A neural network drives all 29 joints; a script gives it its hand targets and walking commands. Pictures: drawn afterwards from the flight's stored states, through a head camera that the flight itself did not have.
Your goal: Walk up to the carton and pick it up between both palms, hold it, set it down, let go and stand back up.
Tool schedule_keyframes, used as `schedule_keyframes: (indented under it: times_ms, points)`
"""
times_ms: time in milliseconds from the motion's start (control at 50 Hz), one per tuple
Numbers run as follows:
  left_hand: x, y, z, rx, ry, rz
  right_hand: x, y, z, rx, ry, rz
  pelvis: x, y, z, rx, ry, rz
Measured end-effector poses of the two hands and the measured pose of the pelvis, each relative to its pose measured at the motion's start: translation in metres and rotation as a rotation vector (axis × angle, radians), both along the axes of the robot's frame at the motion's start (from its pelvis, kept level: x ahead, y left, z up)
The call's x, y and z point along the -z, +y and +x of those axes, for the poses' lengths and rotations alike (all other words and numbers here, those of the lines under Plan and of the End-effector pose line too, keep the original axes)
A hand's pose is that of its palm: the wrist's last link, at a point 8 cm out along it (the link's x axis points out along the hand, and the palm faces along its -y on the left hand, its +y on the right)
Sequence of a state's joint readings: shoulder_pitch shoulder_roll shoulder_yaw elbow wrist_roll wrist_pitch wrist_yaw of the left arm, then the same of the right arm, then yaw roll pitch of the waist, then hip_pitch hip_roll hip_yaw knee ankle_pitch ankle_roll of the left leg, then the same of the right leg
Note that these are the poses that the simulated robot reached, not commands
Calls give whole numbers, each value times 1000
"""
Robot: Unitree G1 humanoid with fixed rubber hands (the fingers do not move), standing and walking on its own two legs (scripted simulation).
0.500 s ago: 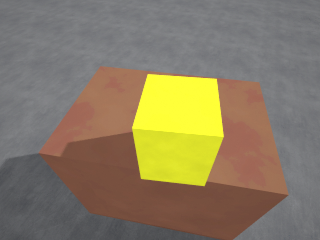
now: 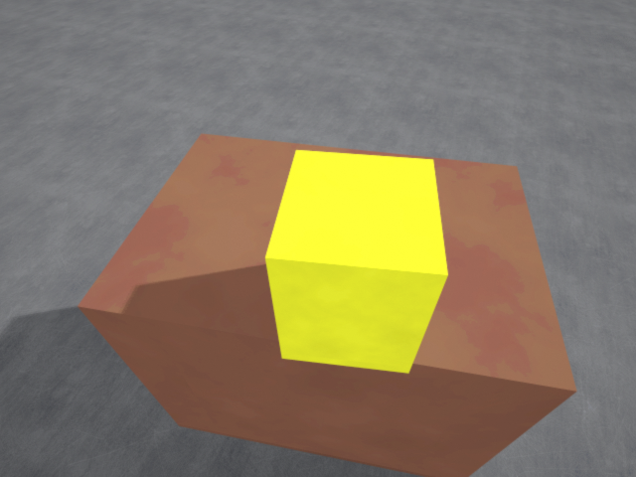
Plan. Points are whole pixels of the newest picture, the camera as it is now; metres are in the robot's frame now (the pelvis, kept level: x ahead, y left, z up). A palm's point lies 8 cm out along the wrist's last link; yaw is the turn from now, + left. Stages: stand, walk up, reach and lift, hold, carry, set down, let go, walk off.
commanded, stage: stand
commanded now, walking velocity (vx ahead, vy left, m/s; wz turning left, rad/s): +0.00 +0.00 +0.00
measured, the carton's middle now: (353, 264) +0.42 -0.02 +0.02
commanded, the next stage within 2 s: none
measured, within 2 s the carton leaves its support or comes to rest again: neither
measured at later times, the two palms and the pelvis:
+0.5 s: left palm out of the picture -0.06 +0.22 -0.15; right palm out of the picture -0.01 -0.20 -0.15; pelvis +0.00 +0.01 +0.00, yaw +0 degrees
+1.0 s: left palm out of the picture -0.05 +0.22 -0.15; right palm out of the picture -0.01 -0.19 -0.14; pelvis +0.00 +0.01 +0.00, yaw +0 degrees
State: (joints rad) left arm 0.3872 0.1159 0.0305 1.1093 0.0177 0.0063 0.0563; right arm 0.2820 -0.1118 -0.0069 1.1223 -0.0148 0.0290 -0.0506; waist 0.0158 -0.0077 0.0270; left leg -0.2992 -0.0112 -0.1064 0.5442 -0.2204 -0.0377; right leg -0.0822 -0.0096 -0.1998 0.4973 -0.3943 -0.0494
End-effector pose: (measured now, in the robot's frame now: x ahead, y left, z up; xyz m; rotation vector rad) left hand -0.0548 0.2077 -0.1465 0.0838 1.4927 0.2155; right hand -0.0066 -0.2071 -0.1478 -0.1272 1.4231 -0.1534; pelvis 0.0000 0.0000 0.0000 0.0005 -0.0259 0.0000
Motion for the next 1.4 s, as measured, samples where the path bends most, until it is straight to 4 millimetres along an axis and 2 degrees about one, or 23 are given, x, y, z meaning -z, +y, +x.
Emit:
schedule_keyframes:
  times_ms: [160, 700, 1040, 1240, 1400]
  points:
    - [-1, 0, 2, 9, 4, -4, -1, 4, -5, 6, 19, 6, 0, 2, 0, -1, 7, -1]
    - [0, 13, -9, 1, 23, -6, -3, 13, -11, 18, 5, 9, -1, 11, -4, -4, 2, -5]
    - [2, 11, 5, 3, -10, -15, -3, 12, -1, 14, -17, -6, 1, 13, 2, 1, 4, 1]
    - [-3, 1, 3, 5, 2, -13, -3, 5, 0, 14, -12, 2, -2, 7, 2, -1, 14, 1]
    - [-2, 5, -1, 1, 4, -3, -1, 3, 5, 1, -21, -5, 0, 7, 0, -4, 3, 0]
